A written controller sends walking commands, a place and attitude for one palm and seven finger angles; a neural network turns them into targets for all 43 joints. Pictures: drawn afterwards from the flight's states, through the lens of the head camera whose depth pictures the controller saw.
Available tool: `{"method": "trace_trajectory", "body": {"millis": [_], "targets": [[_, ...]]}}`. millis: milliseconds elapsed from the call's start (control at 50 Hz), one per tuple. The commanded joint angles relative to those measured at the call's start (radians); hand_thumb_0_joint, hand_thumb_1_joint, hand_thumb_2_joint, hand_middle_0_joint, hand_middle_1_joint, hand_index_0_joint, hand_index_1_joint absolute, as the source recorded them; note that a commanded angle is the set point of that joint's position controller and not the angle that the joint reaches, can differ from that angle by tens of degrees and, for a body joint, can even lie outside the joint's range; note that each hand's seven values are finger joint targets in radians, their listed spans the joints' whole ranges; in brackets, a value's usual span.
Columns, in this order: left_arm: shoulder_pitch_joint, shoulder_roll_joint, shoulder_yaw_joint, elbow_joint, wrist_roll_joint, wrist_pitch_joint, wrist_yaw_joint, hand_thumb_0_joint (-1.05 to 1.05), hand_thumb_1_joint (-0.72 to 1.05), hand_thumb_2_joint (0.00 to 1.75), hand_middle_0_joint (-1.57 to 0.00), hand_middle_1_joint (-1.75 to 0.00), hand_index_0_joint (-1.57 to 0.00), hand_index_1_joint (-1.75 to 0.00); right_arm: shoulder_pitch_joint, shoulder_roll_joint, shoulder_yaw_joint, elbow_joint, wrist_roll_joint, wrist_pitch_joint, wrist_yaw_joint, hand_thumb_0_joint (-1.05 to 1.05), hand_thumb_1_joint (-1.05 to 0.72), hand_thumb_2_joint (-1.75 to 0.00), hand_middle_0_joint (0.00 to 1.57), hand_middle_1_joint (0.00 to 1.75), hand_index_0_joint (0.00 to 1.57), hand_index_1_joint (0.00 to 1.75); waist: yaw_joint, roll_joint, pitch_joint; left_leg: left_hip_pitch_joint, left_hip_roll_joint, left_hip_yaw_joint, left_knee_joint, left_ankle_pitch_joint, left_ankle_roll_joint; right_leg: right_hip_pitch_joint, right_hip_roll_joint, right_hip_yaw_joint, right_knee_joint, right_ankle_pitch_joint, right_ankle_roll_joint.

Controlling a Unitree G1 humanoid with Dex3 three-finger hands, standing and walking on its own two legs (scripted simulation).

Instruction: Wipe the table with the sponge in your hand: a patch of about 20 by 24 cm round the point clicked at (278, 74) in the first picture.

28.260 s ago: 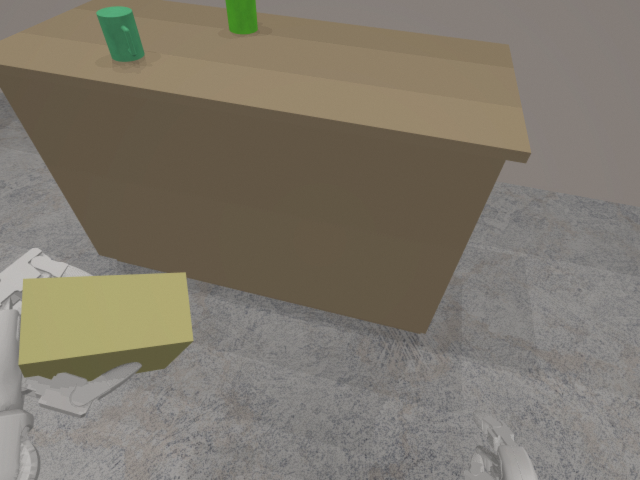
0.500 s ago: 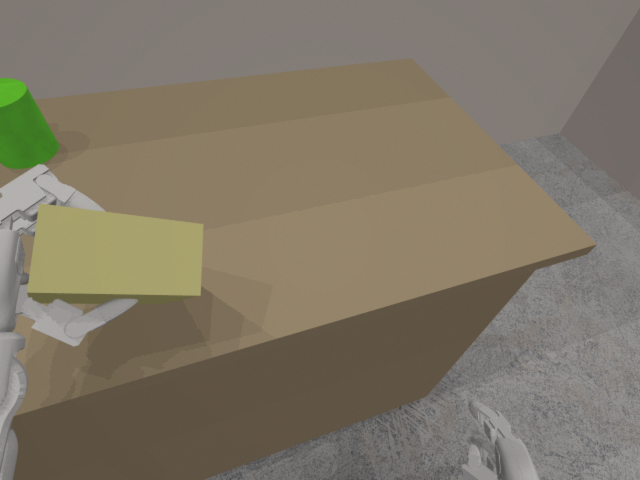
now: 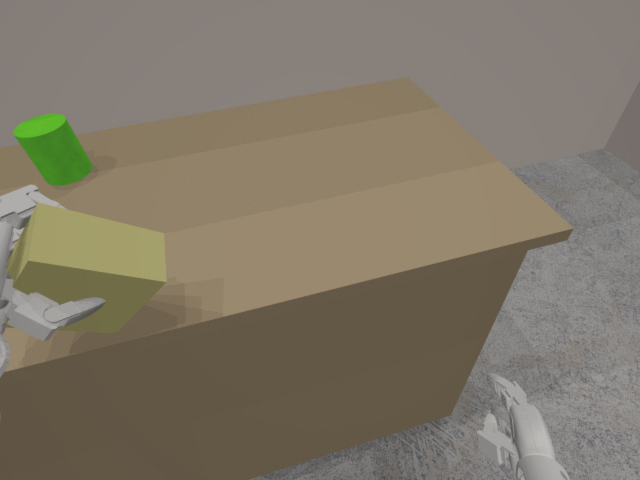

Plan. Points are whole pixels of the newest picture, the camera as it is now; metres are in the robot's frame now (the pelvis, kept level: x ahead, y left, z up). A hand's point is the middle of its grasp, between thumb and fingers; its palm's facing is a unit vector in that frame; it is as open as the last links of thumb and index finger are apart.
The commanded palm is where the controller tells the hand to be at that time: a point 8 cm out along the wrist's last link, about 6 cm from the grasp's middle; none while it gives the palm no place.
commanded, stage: turn the palm down, sponge in hand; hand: left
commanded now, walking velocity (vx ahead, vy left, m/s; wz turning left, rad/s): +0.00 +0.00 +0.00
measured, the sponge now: (102, 279) +0.25 +0.29 +0.16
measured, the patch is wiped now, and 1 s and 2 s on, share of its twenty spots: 0.05 0.05 0.05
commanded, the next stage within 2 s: move the sponge above the wiping area in 1.64 s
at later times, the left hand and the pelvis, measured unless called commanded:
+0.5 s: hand (86, 228) +0.28 +0.29 +0.22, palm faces +0.30 -0.37 -0.88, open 10.2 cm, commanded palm +0.22 +0.30 +0.28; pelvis +0.02 +0.01 -0.01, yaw -4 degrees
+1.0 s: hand (49, 205) +0.28 +0.32 +0.24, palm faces +0.30 -0.21 -0.93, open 10.2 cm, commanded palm +0.22 +0.33 +0.32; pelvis +0.01 +0.06 +0.01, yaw -4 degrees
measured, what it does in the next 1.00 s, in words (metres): shifts its weight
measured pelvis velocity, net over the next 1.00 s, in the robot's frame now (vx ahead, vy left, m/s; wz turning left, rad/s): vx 0.01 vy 0.06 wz -0.07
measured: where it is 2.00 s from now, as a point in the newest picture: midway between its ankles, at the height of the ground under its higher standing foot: outside the picture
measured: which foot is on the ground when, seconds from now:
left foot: down 0.00-1.00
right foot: down 0.00-1.00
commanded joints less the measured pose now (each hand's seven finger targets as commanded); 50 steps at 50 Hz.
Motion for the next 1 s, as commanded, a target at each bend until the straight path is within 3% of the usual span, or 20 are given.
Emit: {"method": "trace_trajectory", "body": {"millis": [0,100,120,140,180,220,300,400,420,480,520,580,620,680,720,800,820,860,920,980], "targets": [[-0.315,0.335,0.054,-0.265,0.078,-0.109,-0.033,0.0,0.1,1.3,-1.2,-1.6,-1.2,-1.6,-0.176,-0.076,-0.052,-0.168,-0.005,-0.068,-0.028,0.0,-0.9,-0.9,0.2,0.3,0.2,0.3,-0.053,-0.053,-0.125,-0.017,0.018,0.019,-0.015,-0.043,0.017,0.022,-0.158,0.327,-0.27,-0.348,0.084],[-0.134,0.438,0.216,-0.166,0.038,-0.094,-0.057,0.0,0.1,1.3,-1.2,-1.6,-1.2,-1.6,-0.155,-0.079,-0.062,-0.155,0.001,-0.05,-0.016,0.0,-0.9,-0.9,0.2,0.3,0.2,0.3,-0.003,-0.126,-0.157,-0.132,0.039,-0.02,0.04,-0.027,-0.012,0.155,-0.238,0.42,-0.226,-0.141,0.126],[-0.097,0.479,0.267,-0.125,0.032,-0.073,-0.047,0.0,0.1,1.3,-1.2,-1.6,-1.2,-1.6,-0.18,-0.083,-0.061,-0.146,0.009,-0.048,-0.011,0.0,-0.9,-0.9,0.2,0.3,0.2,0.3,0.016,-0.099,-0.146,-0.15,0.036,-0.027,0.056,-0.022,-0.018,0.173,-0.247,0.442,-0.22,-0.089,0.125],[-0.113,0.425,0.217,-0.154,0.02,-0.061,-0.044,0.0,0.1,1.3,-1.2,-1.6,-1.2,-1.6,-0.171,-0.08,-0.06,-0.154,0.009,-0.036,-0.004,0.0,-0.9,-0.9,0.2,0.3,0.2,0.3,0.008,-0.091,-0.142,-0.166,0.039,-0.035,0.063,-0.023,-0.023,0.176,-0.261,0.441,-0.209,-0.032,0.13],[-0.092,0.448,0.241,-0.213,0.026,-0.042,-0.016,0.0,0.1,1.3,-1.2,-1.6,-1.2,-1.6,-0.159,-0.084,-0.067,-0.161,0.009,-0.027,0.006,0.0,-0.9,-0.9,0.2,0.3,0.2,0.3,0.013,-0.015,-0.154,-0.152,0.04,-0.036,0.071,-0.008,-0.023,0.161,-0.257,0.439,-0.19,0.025,0.122],[-0.072,0.475,0.262,-0.219,0.058,-0.029,0.015,0.0,0.1,1.3,-1.2,-1.6,-1.2,-1.6,-0.178,-0.091,-0.067,-0.161,0.012,-0.026,0.01,0.0,-0.9,-0.9,0.2,0.3,0.2,0.3,0.016,-0.027,-0.148,-0.16,0.03,-0.045,0.094,0.003,-0.023,0.147,-0.249,0.463,-0.173,0.075,0.119],[-0.07,0.466,0.215,-0.235,0.098,-0.01,-0.003,0.0,0.1,1.3,-1.2,-1.6,-1.2,-1.6,-0.163,-0.105,-0.073,-0.168,0.012,-0.023,0.0,0.0,-0.9,-0.9,0.2,0.3,0.2,0.3,-0.013,-0.129,-0.152,-0.194,0.024,-0.06,0.122,-0.042,-0.01,0.141,-0.259,0.48,-0.151,0.131,0.147],[-0.137,0.459,0.156,-0.275,0.151,0.001,-0.035,0.0,0.1,1.3,-1.2,-1.6,-1.2,-1.6,-0.185,-0.098,-0.074,-0.18,0.021,-0.047,-0.023,0.0,-0.9,-0.9,0.2,0.3,0.2,0.3,-0.01,-0.099,-0.175,-0.111,0.023,-0.033,0.074,0.025,0.006,0.075,-0.215,0.401,-0.145,0.033,0.122],[-0.161,0.469,0.159,-0.297,0.177,0.005,-0.025,0.0,0.1,1.3,-1.2,-1.6,-1.2,-1.6,-0.223,-0.092,-0.069,-0.183,0.03,-0.056,-0.023,0.0,-0.9,-0.9,0.2,0.3,0.2,0.3,0.006,-0.068,-0.186,-0.079,0.015,-0.025,0.071,0.072,0.008,0.07,-0.192,0.399,-0.137,0.052,0.104],[-0.147,0.471,0.152,-0.394,0.235,0.041,-0.012,0.0,0.1,1.3,-1.2,-1.6,-1.2,-1.6,-0.172,-0.097,-0.075,-0.195,0.012,-0.047,-0.021,0.0,-0.9,-0.9,0.2,0.3,0.2,0.3,0.016,-0.017,-0.303,-0.002,0.02,-0.012,0.029,0.226,0.019,0.127,-0.158,0.282,-0.051,0.303,0.092],[-0.163,0.474,0.155,-0.404,0.263,0.081,-0.005,0.0,0.1,1.3,-1.2,-1.6,-1.2,-1.6,-0.22,-0.084,-0.056,-0.2,0.023,-0.052,-0.015,0.0,-0.9,-0.9,0.2,0.3,0.2,0.3,0.032,0.032,-0.294,0.047,0.014,-0.01,-0.019,0.268,0.023,0.105,-0.109,0.209,-0.046,0.295,0.071],[-0.184,0.456,0.131,-0.371,0.29,0.15,-0.011,0.0,0.1,1.3,-1.2,-1.6,-1.2,-1.6,-0.194,-0.086,-0.051,-0.184,0.019,-0.04,-0.014,0.0,-0.9,-0.9,0.2,0.3,0.2,0.3,0.025,-0.009,-0.239,0.044,0.034,-0.027,-0.081,0.28,0.015,0.099,-0.097,0.139,-0.065,0.275,0.075],[-0.248,0.449,0.109,-0.344,0.322,0.21,-0.017,0.0,0.1,1.3,-1.2,-1.6,-1.2,-1.6,-0.267,-0.078,-0.032,-0.181,0.036,-0.041,-0.004,0.0,-0.9,-0.9,0.2,0.3,0.2,0.3,0.038,0.037,-0.203,0.061,0.035,-0.038,-0.112,0.274,0.006,0.09,-0.08,0.144,-0.088,0.229,0.06],[-0.303,0.42,0.03,-0.327,0.374,0.273,-0.044,0.0,0.1,1.3,-1.2,-1.6,-1.2,-1.6,-0.251,-0.084,-0.027,-0.172,0.03,-0.022,0.001,0.0,-0.9,-0.9,0.2,0.3,0.2,0.3,0.027,0.036,-0.215,0.087,0.048,-0.055,-0.16,0.265,-0.001,0.101,-0.079,0.109,-0.111,0.2,0.063],[-0.338,0.373,-0.028,-0.288,0.406,0.31,-0.073,0.0,0.1,1.3,-1.2,-1.6,-1.2,-1.6,-0.332,-0.064,0.0,-0.177,0.053,-0.023,0.008,0.0,-0.9,-0.9,0.2,0.3,0.2,0.3,0.028,0.027,-0.16,0.089,0.047,-0.071,-0.194,0.198,-0.003,0.073,-0.059,0.113,-0.132,0.138,0.052],[-0.426,0.337,-0.141,-0.338,0.481,0.316,-0.125,0.0,0.1,1.3,-1.2,-1.6,-1.2,-1.6,-0.323,-0.06,-0.001,-0.175,0.044,-0.009,0.001,0.0,-0.9,-0.9,0.2,0.3,0.2,0.3,0.014,0.021,-0.195,0.131,0.054,-0.107,-0.257,0.101,0.002,0.084,-0.059,0.092,-0.143,0.099,0.058],[-0.49,0.321,-0.162,-0.375,0.504,0.326,-0.133,0.0,0.1,1.3,-1.2,-1.6,-1.2,-1.6,-0.397,-0.04,0.02,-0.19,0.059,-0.023,0.006,0.0,-0.9,-0.9,0.2,0.3,0.2,0.3,0.022,0.072,-0.205,0.147,0.05,-0.112,-0.265,0.077,0.003,0.083,-0.044,0.114,-0.129,0.095,0.043],[-0.52,0.348,-0.167,-0.398,0.548,0.315,-0.135,0.0,0.1,1.3,-1.2,-1.6,-1.2,-1.6,-0.356,-0.049,0.007,-0.172,0.037,-0.016,0.002,0.0,-0.9,-0.9,0.2,0.3,0.2,0.3,0.023,0.082,-0.231,0.165,0.059,-0.133,-0.288,0.083,-0.004,0.107,-0.048,0.106,-0.129,0.101,0.044],[-0.601,0.422,-0.111,-0.443,0.613,0.328,-0.122,0.0,0.1,1.3,-1.2,-1.6,-1.2,-1.6,-0.42,-0.041,0.022,-0.178,0.038,-0.02,0.001,0.0,-0.9,-0.9,0.2,0.3,0.2,0.3,0.053,0.125,-0.264,0.153,0.061,-0.157,-0.318,0.07,-0.006,0.167,-0.022,0.146,-0.105,0.109,0.025],[-0.591,0.429,-0.101,-0.373,0.633,0.336,-0.108,0.0,0.1,1.3,-1.2,-1.6,-1.2,-1.6,-0.382,-0.054,0.014,-0.141,0.02,-0.001,0.003,0.0,-0.9,-0.9,0.2,0.3,0.2,0.3,0.055,0.086,-0.242,0.146,0.056,-0.148,-0.318,0.127,-0.015,0.18,-0.038,0.127,-0.137,0.119,0.022]]}}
